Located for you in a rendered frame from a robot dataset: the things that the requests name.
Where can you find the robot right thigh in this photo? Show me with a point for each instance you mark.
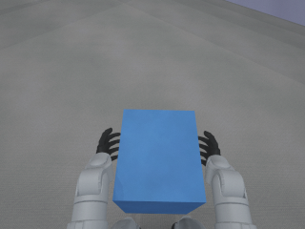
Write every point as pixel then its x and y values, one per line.
pixel 188 223

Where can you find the carton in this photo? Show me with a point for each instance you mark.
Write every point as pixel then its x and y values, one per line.
pixel 158 169

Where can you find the right robot forearm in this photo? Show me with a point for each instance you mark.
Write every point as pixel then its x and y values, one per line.
pixel 230 199

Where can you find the left robot forearm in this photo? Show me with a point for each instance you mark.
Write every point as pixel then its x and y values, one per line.
pixel 92 194

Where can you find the robot left thigh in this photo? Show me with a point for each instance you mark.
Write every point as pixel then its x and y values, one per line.
pixel 125 224

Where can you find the robot right hand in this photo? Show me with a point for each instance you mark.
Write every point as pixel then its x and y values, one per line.
pixel 212 148

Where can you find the robot thigh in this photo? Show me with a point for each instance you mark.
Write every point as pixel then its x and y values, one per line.
pixel 188 223
pixel 125 224

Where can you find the robot left hand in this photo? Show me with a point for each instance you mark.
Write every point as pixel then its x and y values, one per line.
pixel 104 145

